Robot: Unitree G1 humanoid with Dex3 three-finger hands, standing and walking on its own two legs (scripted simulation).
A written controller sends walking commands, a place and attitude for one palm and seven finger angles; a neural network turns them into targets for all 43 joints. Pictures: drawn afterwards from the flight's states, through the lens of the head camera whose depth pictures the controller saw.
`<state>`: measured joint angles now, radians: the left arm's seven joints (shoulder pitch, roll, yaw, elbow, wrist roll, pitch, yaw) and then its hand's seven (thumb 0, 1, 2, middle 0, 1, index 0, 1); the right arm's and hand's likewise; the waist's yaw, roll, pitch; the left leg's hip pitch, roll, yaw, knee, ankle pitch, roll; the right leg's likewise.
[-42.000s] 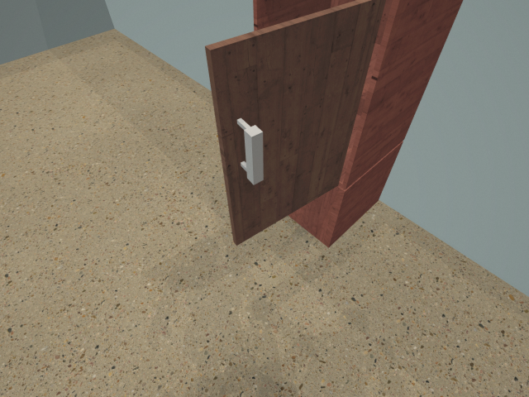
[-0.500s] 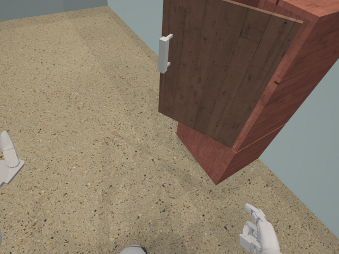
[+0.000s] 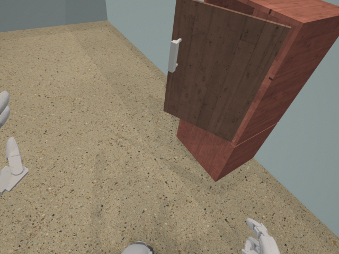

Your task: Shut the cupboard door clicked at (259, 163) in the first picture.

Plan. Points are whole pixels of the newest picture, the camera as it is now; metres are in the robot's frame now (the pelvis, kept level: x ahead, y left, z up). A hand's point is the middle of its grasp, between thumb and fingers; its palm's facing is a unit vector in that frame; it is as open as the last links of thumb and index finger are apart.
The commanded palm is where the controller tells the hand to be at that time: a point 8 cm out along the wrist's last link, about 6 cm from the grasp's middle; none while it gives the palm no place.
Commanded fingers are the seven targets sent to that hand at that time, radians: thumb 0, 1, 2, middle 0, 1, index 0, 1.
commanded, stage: stop stepping back and stand still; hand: left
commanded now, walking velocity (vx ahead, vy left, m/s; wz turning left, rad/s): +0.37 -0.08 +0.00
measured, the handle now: (175, 55) +0.89 +0.07 +0.04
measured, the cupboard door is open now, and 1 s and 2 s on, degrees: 27 27 27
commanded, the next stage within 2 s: let the arm hang, fingers relaxed in 1.24 s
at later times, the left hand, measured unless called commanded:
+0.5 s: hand out of the picture +0.14 +0.31 +0.19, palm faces +0.44 -0.81 -0.39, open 7.4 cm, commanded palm +0.09 +0.34 +0.19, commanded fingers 0.00 0.90 0.90 -0.20 -0.30 -0.20 -0.30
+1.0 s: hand out of the picture +0.17 +0.32 +0.17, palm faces +0.44 -0.79 -0.43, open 7.4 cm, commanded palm +0.12 +0.36 +0.19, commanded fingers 0.00 0.90 0.90 -0.20 -0.30 -0.20 -0.30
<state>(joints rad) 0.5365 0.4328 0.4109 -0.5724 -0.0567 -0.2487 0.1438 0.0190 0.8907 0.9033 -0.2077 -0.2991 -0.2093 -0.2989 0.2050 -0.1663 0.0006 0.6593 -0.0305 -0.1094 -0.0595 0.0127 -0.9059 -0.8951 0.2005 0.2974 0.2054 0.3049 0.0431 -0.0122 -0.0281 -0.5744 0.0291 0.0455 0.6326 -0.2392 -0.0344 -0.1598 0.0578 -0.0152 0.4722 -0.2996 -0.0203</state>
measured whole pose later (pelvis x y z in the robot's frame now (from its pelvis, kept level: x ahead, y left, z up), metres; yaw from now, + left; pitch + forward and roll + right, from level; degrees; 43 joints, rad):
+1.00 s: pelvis -0.03 +0.06 +0.00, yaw -2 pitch +1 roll -1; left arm 0.53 0.37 0.39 -0.44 -0.04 -0.15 0.18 0.02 0.89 0.90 -0.21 -0.30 -0.21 -0.30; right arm 0.25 -0.18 0.03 0.67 0.00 -0.06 -0.06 0.01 -0.90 -0.89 0.20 0.30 0.21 0.31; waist 0.00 0.02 -0.05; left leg -0.30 0.04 0.03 0.59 -0.28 -0.01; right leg -0.23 0.03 -0.08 0.54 -0.33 -0.05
